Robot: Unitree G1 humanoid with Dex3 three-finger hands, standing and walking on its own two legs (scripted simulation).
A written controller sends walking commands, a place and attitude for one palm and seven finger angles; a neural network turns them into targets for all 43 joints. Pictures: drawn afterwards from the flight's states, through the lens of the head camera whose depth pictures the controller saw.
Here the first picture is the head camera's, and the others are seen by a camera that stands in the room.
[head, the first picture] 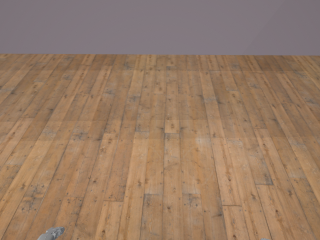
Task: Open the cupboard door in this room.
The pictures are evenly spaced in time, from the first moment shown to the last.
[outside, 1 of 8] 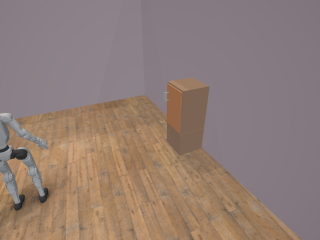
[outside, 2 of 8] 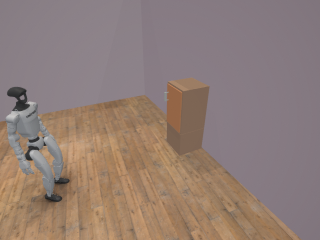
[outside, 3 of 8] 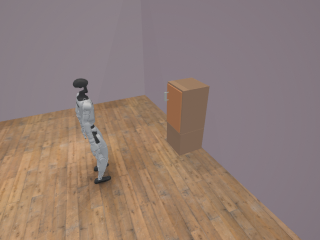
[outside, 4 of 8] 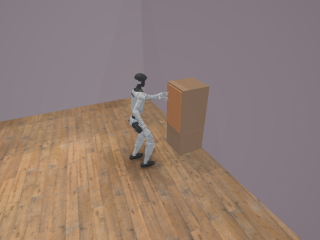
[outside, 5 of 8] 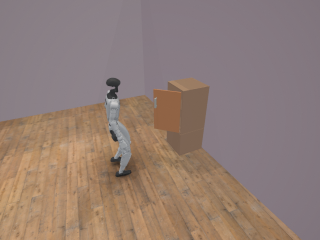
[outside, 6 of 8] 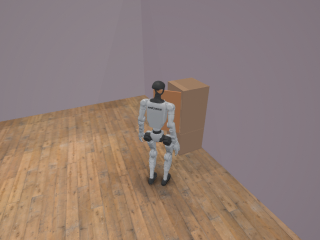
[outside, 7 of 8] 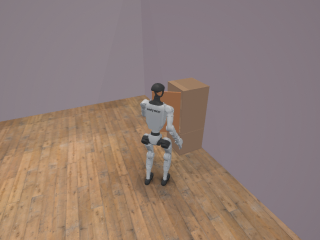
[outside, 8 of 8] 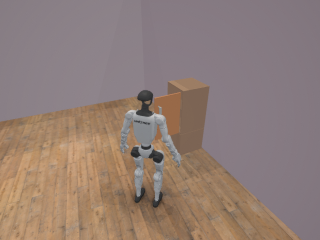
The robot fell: no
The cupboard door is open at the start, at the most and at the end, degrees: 0 94 93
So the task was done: yes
